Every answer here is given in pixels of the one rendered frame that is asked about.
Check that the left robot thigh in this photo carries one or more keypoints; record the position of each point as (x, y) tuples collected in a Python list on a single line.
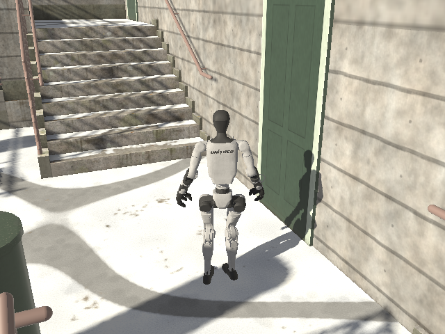
[(206, 208)]

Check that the robot right foot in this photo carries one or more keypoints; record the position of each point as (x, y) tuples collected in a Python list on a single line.
[(232, 274)]

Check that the right robot hand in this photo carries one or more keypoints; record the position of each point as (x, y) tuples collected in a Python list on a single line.
[(254, 191)]

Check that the robot left upper arm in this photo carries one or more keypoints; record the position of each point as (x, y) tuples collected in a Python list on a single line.
[(196, 158)]

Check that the left robot hand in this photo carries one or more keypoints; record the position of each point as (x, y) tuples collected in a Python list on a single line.
[(181, 196)]

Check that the robot right upper arm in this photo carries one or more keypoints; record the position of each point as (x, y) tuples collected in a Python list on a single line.
[(244, 147)]

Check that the robot right forearm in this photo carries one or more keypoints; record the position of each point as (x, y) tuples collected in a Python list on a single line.
[(256, 181)]

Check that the robot left forearm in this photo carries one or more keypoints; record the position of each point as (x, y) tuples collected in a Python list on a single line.
[(186, 182)]

